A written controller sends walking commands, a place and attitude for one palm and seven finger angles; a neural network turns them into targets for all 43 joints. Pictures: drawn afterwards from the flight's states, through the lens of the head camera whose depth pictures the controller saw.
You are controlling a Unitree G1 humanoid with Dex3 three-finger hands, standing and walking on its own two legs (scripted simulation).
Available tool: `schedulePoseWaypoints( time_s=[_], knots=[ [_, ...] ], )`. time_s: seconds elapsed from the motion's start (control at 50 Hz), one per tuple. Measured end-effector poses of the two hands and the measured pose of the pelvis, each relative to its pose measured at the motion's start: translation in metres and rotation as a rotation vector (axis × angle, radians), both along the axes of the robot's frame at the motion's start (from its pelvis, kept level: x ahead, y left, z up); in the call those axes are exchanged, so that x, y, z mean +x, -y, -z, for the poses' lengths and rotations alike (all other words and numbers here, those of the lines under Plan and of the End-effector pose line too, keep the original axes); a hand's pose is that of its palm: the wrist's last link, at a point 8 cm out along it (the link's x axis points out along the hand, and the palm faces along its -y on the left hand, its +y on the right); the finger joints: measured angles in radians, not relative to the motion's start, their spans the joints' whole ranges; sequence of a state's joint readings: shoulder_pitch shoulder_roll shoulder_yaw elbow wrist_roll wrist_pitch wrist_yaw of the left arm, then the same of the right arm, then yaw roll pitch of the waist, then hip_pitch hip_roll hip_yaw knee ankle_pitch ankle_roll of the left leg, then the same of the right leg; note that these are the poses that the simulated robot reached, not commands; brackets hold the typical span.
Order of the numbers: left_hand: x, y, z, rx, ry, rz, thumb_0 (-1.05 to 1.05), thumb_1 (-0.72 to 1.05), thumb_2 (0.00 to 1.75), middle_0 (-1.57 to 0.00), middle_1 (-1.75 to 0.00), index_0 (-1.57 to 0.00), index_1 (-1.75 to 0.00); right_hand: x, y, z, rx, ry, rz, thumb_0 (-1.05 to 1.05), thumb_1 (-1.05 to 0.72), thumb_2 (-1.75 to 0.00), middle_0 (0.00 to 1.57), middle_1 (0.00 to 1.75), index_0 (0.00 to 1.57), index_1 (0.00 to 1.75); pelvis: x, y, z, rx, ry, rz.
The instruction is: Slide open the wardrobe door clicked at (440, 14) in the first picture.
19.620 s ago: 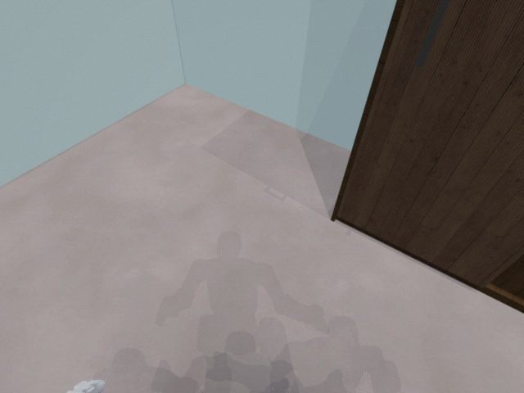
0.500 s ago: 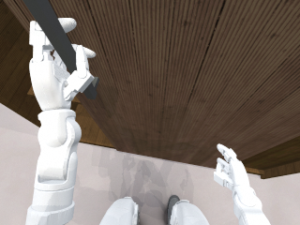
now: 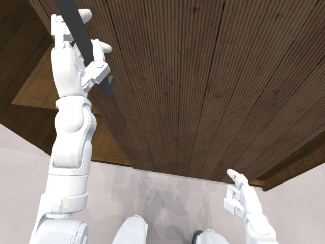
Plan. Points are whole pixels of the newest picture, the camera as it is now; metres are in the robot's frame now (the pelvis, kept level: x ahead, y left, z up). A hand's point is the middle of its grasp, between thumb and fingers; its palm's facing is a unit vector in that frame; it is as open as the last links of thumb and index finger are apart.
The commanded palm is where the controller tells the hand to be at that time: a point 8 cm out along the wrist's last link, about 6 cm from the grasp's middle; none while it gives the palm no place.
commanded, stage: step sideways, sliding the door along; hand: left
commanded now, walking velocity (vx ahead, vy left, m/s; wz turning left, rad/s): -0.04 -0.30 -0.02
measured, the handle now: (91, 44) +0.43 +0.21 +0.22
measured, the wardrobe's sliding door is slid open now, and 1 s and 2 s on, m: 0.53 0.53 0.53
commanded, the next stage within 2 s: stop walking and hold the door there in 0.18 s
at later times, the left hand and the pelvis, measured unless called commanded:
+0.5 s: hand (101, 63) +0.39 +0.18 +0.21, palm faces +0.48 -0.83 -0.27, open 6.9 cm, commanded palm +0.34 +0.21 +0.18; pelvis -0.01 -0.11 -0.01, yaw -4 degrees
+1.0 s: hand (100, 61) +0.39 +0.17 +0.21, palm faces +0.47 -0.85 -0.23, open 6.6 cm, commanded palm +0.34 +0.21 +0.18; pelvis -0.05 -0.10 +0.00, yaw -10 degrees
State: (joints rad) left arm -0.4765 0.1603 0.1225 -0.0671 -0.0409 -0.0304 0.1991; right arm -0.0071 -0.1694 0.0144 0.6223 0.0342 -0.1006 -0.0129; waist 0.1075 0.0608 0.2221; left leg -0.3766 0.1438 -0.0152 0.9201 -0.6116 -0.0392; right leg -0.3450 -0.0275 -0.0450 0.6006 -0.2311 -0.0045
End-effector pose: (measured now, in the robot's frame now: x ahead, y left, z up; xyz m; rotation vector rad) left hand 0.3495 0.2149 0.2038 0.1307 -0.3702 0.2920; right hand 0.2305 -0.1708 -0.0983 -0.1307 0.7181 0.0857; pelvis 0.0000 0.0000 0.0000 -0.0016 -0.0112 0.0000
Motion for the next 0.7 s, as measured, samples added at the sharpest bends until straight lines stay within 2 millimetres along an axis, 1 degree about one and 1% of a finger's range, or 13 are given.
schedulePoseWaypoints(
  time_s=[0.08,0.14,0.2,0.28,0.32,0.4,0.44,0.46,0.48,0.52,0.56,0.64,0.7],
  knots=[
    [-0.001,0.002,0.000,-0.031,-0.010,-0.015,0.00,0.81,0.87,-0.41,-1.41,-0.04,-1.22,-0.015,0.041,-0.010,-0.095,-0.028,0.053,0.01,-0.90,-0.90,0.21,0.30,0.20,0.30,-0.011,0.008,-0.008,0.016,-0.025,-0.023],
    [-0.001,0.001,0.001,-0.046,0.010,0.014,0.01,0.81,0.86,-0.40,-1.41,-0.06,-1.19,-0.030,0.066,-0.012,-0.169,-0.057,0.077,0.01,-0.90,-0.90,0.20,0.30,0.20,0.30,-0.017,0.014,-0.001,-0.029,-0.018,-0.053],
    [-0.001,0.000,0.000,-0.058,0.005,0.018,0.01,0.81,0.86,-0.39,-1.41,-0.06,-1.17,-0.047,0.081,-0.018,-0.193,-0.124,0.059,0.01,-0.91,-0.90,0.20,0.29,0.20,0.30,-0.019,0.027,-0.006,-0.043,0.004,-0.037],
    [-0.001,0.002,-0.001,-0.077,-0.012,-0.009,0.01,0.80,0.87,-0.39,-1.41,-0.09,-1.18,-0.061,0.091,-0.024,-0.182,-0.168,0.030,0.01,-0.91,-0.90,0.20,0.29,0.20,0.30,-0.018,0.045,-0.015,-0.084,0.012,-0.013],
    [-0.001,0.001,-0.001,-0.061,-0.016,-0.020,0.01,0.79,0.87,-0.40,-1.41,-0.09,-1.20,-0.064,0.096,-0.025,-0.166,-0.177,0.031,0.01,-0.90,-0.90,0.20,0.30,0.20,0.30,-0.016,0.056,-0.018,-0.093,0.012,0.002],
    [-0.002,-0.003,-0.006,0.082,-0.058,-0.083,-0.04,0.72,0.86,-0.43,-1.42,-0.12,-1.25,-0.064,0.116,-0.022,-0.102,-0.130,0.093,0.01,-0.90,-0.90,0.21,0.30,0.20,0.30,-0.011,0.084,-0.015,-0.098,0.010,0.048],
    [-0.003,-0.002,-0.008,0.126,-0.082,-0.141,-0.06,0.70,0.86,-0.44,-1.42,-0.14,-1.27,-0.061,0.130,-0.014,-0.067,-0.089,0.109,0.01,-0.90,-0.90,0.21,0.30,0.21,0.30,-0.008,0.100,-0.005,-0.072,0.014,0.058],
    [-0.004,-0.001,-0.009,0.149,-0.088,-0.171,-0.07,0.69,0.86,-0.44,-1.42,-0.13,-1.27,-0.059,0.140,-0.008,-0.054,-0.069,0.119,0.01,-0.90,-0.90,0.21,0.30,0.21,0.30,-0.006,0.109,0.003,-0.041,0.010,0.057],
    [-0.004,0.000,-0.009,0.162,-0.096,-0.198,-0.08,0.68,0.86,-0.44,-1.41,-0.13,-1.27,-0.058,0.150,-0.002,-0.053,-0.057,0.137,0.01,-0.90,-0.90,0.21,0.30,0.21,0.30,-0.006,0.113,0.007,-0.031,0.007,0.066],
    [-0.005,0.001,-0.011,0.175,-0.126,-0.237,-0.09,0.67,0.85,-0.45,-1.41,-0.15,-1.27,-0.062,0.171,0.003,-0.071,-0.052,0.192,0.01,-0.90,-0.90,0.21,0.30,0.21,0.30,-0.010,0.113,0.006,-0.023,0.008,0.075],
    [-0.006,0.002,-0.014,0.181,-0.161,-0.257,-0.10,0.66,0.84,-0.45,-1.41,-0.17,-1.28,-0.071,0.190,0.002,-0.096,-0.060,0.242,0.01,-0.90,-0.90,0.21,0.30,0.21,0.30,-0.013,0.112,0.001,0.004,0.004,0.082],
    [-0.007,0.000,-0.016,0.167,-0.172,-0.255,-0.09,0.64,0.83,-0.45,-1.41,-0.23,-1.30,-0.100,0.219,-0.009,-0.182,-0.095,0.304,0.01,-0.90,-0.90,0.21,0.30,0.20,0.30,-0.021,0.111,-0.005,0.038,0.003,0.070],
    [-0.005,-0.001,-0.014,0.134,-0.147,-0.229,-0.08,0.63,0.84,-0.45,-1.41,-0.25,-1.30,-0.125,0.233,-0.018,-0.248,-0.107,0.348,0.01,-0.90,-0.90,0.20,0.30,0.20,0.30,-0.027,0.106,-0.002,0.022,0.011,0.071]
  ],
)
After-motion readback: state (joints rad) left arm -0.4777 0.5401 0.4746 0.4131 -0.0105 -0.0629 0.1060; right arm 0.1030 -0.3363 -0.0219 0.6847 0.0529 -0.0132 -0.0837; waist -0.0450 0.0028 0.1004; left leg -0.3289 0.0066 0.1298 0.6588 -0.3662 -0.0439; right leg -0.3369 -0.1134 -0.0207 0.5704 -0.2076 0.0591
